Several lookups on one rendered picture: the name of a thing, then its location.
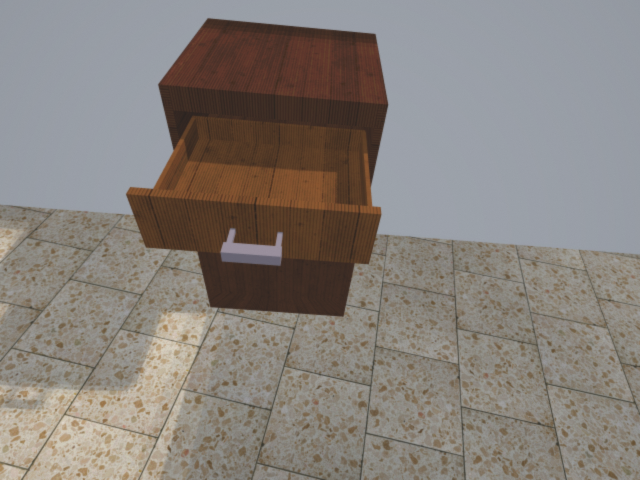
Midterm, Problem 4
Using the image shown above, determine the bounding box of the drawer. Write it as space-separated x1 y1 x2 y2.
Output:
126 116 381 264

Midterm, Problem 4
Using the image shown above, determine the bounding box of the cabinet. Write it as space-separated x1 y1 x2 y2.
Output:
158 18 388 317

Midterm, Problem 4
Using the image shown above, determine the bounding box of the handle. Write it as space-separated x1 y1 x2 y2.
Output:
220 228 283 266

